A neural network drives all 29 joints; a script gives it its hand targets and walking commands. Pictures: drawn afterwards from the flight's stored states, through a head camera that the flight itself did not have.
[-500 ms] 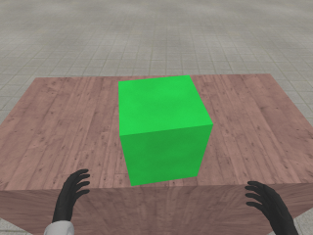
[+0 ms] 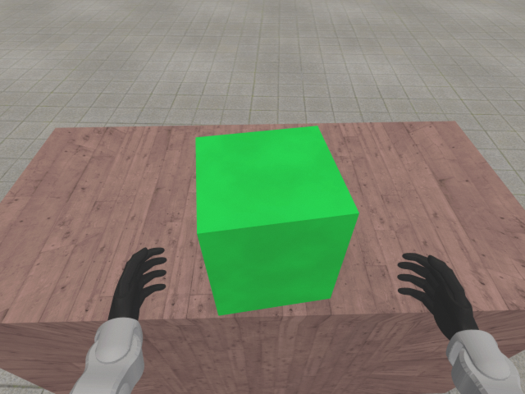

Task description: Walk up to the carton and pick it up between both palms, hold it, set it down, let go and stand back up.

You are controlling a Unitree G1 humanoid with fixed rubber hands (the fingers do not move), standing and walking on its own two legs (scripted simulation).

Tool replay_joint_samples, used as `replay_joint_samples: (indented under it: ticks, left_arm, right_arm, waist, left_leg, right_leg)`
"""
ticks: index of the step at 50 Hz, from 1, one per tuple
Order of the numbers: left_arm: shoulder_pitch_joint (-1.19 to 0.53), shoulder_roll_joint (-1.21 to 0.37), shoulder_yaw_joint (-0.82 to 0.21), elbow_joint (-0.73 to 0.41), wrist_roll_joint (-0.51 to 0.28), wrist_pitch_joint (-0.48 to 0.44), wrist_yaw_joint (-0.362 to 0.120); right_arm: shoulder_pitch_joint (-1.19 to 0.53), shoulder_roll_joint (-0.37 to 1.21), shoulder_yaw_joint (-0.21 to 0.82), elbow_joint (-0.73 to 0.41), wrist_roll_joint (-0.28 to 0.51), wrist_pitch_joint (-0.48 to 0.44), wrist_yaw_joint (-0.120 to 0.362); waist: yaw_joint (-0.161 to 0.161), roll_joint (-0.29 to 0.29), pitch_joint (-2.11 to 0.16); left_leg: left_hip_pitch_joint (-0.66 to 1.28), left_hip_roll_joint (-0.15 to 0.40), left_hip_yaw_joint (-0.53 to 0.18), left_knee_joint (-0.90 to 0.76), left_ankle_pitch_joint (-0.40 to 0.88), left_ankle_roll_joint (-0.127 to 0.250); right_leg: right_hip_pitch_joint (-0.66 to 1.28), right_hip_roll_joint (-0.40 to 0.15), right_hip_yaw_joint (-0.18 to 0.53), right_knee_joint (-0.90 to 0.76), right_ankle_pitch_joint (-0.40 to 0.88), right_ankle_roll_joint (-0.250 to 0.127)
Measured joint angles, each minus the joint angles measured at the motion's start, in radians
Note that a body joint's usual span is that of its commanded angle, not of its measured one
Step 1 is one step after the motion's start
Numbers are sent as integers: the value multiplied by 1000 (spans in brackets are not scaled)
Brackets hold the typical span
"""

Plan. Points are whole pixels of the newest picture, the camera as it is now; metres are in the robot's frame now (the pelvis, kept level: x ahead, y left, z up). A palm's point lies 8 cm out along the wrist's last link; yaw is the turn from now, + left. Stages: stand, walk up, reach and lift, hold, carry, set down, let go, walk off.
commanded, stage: reach and lift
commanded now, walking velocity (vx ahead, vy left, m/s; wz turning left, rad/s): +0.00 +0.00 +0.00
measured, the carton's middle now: (267, 222) +0.40 +0.03 +0.03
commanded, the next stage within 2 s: none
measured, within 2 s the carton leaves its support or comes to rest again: neither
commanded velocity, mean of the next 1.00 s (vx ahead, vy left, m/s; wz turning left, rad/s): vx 0.00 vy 0.00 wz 0.00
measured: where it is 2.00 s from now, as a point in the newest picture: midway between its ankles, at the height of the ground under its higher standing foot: outside the picture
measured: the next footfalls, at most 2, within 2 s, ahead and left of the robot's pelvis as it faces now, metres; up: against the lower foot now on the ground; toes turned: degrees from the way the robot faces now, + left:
none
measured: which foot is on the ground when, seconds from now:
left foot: down 0.00-1.00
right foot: down 0.00-1.00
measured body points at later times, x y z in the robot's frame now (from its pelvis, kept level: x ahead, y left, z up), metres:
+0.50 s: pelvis -0.01 +0.00 +0.00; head -0.01 +0.00 +0.45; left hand +0.30 +0.22 +0.11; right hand +0.34 -0.21 +0.11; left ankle -0.02 +0.12 -0.75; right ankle +0.02 -0.09 -0.75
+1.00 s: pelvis -0.01 +0.00 +0.00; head +0.00 +0.00 +0.45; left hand +0.37 +0.21 +0.17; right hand +0.41 -0.20 +0.18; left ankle -0.02 +0.12 -0.75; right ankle +0.02 -0.09 -0.75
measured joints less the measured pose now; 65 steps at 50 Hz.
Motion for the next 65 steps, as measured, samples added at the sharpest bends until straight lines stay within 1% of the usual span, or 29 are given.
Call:
replay_joint_samples:
  ticks: [4,6,11,15,17,22,24,30,33,36,38,41,45,49,51,55,60,65]
  left_arm:
    - [-3,0,0,-100,0,52,-2]
    - [-9,0,0,-128,0,74,-9]
    - [-68,0,1,-120,0,168,-18]
    - [-152,0,15,-111,0,226,-18]
    - [-202,0,32,-94,0,253,-18]
    - [-326,0,72,11,10,314,-18]
    - [-350,0,77,21,10,333,-19]
    - [-438,0,77,39,10,353,-19]
    - [-481,0,78,45,11,366,-18]
    - [-504,0,91,56,37,388,-18]
    - [-516,0,109,77,41,403,-20]
    - [-529,0,123,104,41,413,-21]
    - [-604,0,123,173,25,413,-21]
    - [-709,0,123,233,17,401,-21]
    - [-755,0,123,262,18,398,-21]
    - [-829,0,123,369,37,402,-21]
    - [-865,0,123,458,37,395,-21]
    - [-896,0,123,469,34,362,-12]
  right_arm:
    - [-4,-1,0,-51,23,21,-30]
    - [-15,-5,1,-76,24,31,-43]
    - [-95,-20,2,-82,30,104,-66]
    - [-186,-27,5,-80,43,155,-69]
    - [-244,-33,5,-49,43,176,-70]
    - [-390,-45,9,110,47,233,-70]
    - [-424,-45,9,146,53,246,-70]
    - [-514,-54,9,181,64,252,-70]
    - [-567,-68,17,203,83,254,-69]
    - [-615,-86,33,258,99,256,-70]
    - [-645,-96,40,306,102,268,-70]
    - [-673,-105,41,340,110,274,-71]
    - [-740,-107,42,373,111,280,-70]
    - [-837,-111,45,439,119,281,-66]
    - [-880,-116,45,492,119,281,-62]
    - [-952,-129,54,627,121,291,-57]
    - [-973,-132,71,647,121,293,-57]
    - [-1025,-132,76,652,122,290,-57]
  waist:
    - [0,1,0]
    - [0,1,0]
    - [1,4,0]
    - [8,4,0]
    - [12,4,0]
    - [20,4,0]
    - [20,4,0]
    - [20,4,0]
    - [20,4,0]
    - [20,4,0]
    - [20,4,0]
    - [20,4,0]
    - [20,4,0]
    - [22,4,0]
    - [25,4,0]
    - [32,7,0]
    - [35,8,0]
    - [37,8,0]
  left_leg:
    - [0,0,0,-1,-1,0]
    - [0,0,0,-1,-1,0]
    - [0,0,0,-1,4,0]
    - [0,0,0,0,10,0]
    - [0,0,0,0,12,0]
    - [0,0,0,-1,15,0]
    - [0,0,0,-1,14,0]
    - [0,0,0,-1,11,0]
    - [0,0,0,-1,10,0]
    - [0,1,0,-1,9,0]
    - [0,1,0,-1,9,0]
    - [0,1,0,-1,9,0]
    - [0,1,0,-1,10,0]
    - [0,1,0,-1,11,0]
    - [0,1,0,-1,11,0]
    - [-1,1,0,-1,11,0]
    - [-4,2,0,-1,8,0]
    - [-7,2,0,-1,8,0]
  right_leg:
    - [1,0,0,-2,-1,0]
    - [1,0,0,-3,0,0]
    - [1,0,0,-4,6,0]
    - [1,0,0,-4,12,0]
    - [1,0,0,-4,15,0]
    - [1,0,0,-4,18,0]
    - [1,0,0,-4,17,0]
    - [1,0,0,-4,13,0]
    - [1,0,0,-4,12,0]
    - [1,1,0,-4,11,0]
    - [1,1,0,-4,12,0]
    - [1,1,0,-4,12,0]
    - [1,1,0,-4,14,0]
    - [1,1,0,-4,14,0]
    - [1,1,0,-4,14,0]
    - [1,1,0,-6,13,0]
    - [0,2,0,-9,12,0]
    - [-3,2,0,-9,12,0]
